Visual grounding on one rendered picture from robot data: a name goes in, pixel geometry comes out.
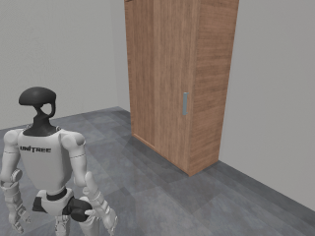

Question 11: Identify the robot right thigh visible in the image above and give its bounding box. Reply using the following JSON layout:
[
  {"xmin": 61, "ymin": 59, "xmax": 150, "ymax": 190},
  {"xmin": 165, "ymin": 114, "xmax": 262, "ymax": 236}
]
[{"xmin": 68, "ymin": 196, "xmax": 99, "ymax": 236}]

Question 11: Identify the robot left thigh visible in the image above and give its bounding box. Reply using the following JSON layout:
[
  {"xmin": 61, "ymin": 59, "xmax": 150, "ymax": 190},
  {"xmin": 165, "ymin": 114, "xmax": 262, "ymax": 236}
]
[{"xmin": 32, "ymin": 190, "xmax": 71, "ymax": 222}]

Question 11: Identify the wardrobe door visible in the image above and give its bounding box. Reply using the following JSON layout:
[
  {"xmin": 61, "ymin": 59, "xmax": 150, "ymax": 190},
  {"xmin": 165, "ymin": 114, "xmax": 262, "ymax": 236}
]
[
  {"xmin": 154, "ymin": 0, "xmax": 201, "ymax": 173},
  {"xmin": 128, "ymin": 0, "xmax": 155, "ymax": 146}
]

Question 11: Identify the robot left forearm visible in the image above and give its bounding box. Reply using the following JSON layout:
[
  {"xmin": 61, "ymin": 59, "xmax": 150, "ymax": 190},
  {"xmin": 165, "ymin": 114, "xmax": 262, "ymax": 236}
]
[{"xmin": 0, "ymin": 179, "xmax": 23, "ymax": 213}]

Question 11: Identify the handle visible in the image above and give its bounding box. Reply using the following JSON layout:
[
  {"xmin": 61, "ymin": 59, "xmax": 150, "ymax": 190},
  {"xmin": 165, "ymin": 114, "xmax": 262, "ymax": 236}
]
[{"xmin": 182, "ymin": 92, "xmax": 189, "ymax": 115}]

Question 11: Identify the robot left upper arm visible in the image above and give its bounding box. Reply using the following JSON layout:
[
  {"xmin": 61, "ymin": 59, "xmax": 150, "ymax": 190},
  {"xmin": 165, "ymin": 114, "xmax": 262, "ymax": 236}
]
[{"xmin": 0, "ymin": 129, "xmax": 25, "ymax": 183}]

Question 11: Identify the robot right forearm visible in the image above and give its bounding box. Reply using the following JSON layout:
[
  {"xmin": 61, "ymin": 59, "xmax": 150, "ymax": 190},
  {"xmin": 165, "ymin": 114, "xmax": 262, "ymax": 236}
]
[{"xmin": 83, "ymin": 171, "xmax": 110, "ymax": 217}]

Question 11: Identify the right robot hand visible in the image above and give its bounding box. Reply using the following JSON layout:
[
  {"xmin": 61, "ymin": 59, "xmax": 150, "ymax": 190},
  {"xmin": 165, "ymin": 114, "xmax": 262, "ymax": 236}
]
[{"xmin": 85, "ymin": 208, "xmax": 118, "ymax": 236}]

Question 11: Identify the robot right upper arm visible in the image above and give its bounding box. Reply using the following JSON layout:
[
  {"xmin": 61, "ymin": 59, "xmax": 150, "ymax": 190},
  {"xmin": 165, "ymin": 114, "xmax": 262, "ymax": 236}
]
[{"xmin": 60, "ymin": 131, "xmax": 91, "ymax": 188}]

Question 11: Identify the robot thigh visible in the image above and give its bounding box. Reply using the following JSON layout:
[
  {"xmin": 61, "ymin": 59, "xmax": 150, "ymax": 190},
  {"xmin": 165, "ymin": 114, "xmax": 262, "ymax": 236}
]
[
  {"xmin": 32, "ymin": 190, "xmax": 71, "ymax": 222},
  {"xmin": 68, "ymin": 196, "xmax": 99, "ymax": 236}
]

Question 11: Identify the left robot hand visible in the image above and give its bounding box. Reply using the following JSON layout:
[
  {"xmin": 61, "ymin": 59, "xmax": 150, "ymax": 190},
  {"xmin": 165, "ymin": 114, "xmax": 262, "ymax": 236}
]
[{"xmin": 9, "ymin": 206, "xmax": 31, "ymax": 234}]

